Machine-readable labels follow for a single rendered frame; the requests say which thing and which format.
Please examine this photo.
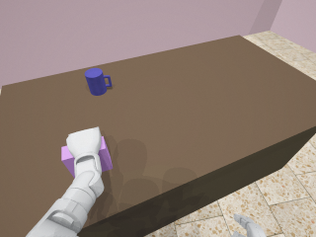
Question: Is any robot left upper arm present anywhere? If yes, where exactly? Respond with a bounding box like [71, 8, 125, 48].
[32, 219, 79, 237]

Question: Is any table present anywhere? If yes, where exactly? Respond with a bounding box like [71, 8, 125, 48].
[0, 35, 316, 237]

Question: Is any right robot hand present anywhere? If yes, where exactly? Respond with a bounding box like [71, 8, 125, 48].
[231, 213, 267, 237]

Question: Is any sponge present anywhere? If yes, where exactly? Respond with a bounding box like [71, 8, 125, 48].
[61, 136, 113, 179]

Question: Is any robot left forearm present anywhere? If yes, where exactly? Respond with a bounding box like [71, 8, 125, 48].
[26, 152, 105, 237]

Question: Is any left robot hand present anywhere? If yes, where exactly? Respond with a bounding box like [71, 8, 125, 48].
[66, 126, 102, 158]

